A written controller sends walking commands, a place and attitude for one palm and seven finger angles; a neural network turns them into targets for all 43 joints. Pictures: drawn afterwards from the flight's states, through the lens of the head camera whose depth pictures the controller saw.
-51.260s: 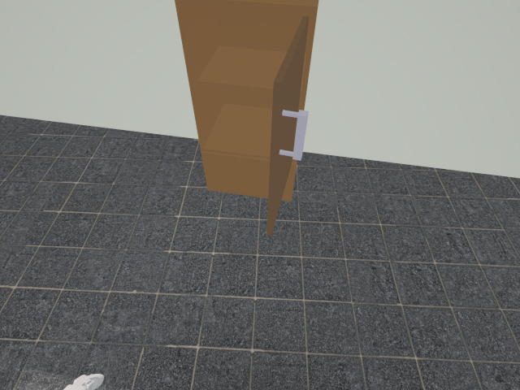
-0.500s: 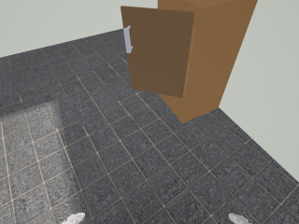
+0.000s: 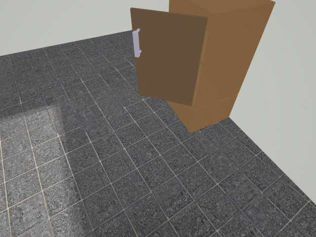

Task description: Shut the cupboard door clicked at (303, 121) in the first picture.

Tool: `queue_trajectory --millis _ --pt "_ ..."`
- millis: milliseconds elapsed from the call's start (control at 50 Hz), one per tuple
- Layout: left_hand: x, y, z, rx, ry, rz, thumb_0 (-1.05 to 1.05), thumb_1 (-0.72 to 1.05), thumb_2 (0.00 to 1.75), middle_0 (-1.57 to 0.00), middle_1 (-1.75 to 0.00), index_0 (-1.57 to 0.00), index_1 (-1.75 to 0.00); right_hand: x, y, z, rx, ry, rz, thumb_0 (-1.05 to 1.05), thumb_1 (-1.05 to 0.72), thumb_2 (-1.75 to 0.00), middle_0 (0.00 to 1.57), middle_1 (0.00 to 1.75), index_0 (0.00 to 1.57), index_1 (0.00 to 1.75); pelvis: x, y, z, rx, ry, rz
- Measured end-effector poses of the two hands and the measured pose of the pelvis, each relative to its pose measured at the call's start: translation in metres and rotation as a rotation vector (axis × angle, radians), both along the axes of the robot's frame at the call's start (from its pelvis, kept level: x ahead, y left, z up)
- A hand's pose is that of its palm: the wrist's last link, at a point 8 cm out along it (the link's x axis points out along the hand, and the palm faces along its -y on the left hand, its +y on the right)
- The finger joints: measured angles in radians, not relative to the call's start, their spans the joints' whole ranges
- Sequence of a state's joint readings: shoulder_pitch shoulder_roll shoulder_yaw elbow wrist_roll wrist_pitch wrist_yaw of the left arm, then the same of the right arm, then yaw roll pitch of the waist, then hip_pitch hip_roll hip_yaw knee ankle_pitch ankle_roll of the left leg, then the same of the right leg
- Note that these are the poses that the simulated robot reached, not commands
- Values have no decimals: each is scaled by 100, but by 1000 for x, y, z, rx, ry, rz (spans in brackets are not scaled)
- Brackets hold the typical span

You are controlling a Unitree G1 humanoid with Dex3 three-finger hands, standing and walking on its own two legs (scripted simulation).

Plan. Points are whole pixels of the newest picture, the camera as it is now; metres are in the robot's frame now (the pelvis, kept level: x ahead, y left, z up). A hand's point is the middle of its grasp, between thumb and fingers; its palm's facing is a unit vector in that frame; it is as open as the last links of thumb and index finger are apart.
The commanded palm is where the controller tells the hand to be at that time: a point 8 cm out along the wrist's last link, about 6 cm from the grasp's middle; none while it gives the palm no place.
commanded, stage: let the arm hang, fingers relaxed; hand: left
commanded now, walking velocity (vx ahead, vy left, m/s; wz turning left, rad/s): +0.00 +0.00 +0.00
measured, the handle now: (137, 42) +1.11 +0.17 -0.05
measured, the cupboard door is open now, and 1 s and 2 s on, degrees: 46 46 46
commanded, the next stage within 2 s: look to check the result in 0.36 s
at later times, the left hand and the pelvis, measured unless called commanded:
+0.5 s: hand out of the picture +0.00 +0.18 -0.17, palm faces +0.02 -0.98 -0.21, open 7.4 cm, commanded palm none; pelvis +0.01 +0.00 +0.00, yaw +0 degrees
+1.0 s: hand out of the picture +0.05 +0.20 -0.17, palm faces +0.01 -0.97 -0.25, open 7.4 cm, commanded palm none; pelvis +0.02 +0.00 +0.01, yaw +0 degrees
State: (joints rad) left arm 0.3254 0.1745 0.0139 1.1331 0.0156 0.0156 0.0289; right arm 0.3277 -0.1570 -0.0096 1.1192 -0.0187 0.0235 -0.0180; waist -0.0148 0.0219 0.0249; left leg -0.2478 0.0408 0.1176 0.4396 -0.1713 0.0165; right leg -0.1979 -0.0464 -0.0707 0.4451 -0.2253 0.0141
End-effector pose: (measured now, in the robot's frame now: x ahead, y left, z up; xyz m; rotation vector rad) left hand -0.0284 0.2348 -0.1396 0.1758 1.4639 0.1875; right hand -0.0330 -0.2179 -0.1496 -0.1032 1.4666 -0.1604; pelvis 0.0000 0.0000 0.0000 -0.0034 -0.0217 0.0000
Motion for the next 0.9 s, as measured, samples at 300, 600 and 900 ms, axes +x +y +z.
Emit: queue_trajectory --millis 300,600,900 --pt "42 -10 -3 -31 -103 -23 1 92 90 -20 -30 -20 -30 27 5 3 -2 -69 3 0 -91 -90 20 30 20 30 6 2 2 4 -1 -2" --pt "28 -2 0 -15 -29 -11 1 91 90 -20 -30 -20 -30 36 -11 7 -35 -48 17 0 -91 -90 20 30 20 30 14 1 3 4 1 -2" --pt "62 10 4 12 -98 -36 1 90 90 -20 -30 -20 -30 74 -29 13 -70 -115 51 0 -91 -90 20 30 20 30 22 -2 5 3 -3 2"
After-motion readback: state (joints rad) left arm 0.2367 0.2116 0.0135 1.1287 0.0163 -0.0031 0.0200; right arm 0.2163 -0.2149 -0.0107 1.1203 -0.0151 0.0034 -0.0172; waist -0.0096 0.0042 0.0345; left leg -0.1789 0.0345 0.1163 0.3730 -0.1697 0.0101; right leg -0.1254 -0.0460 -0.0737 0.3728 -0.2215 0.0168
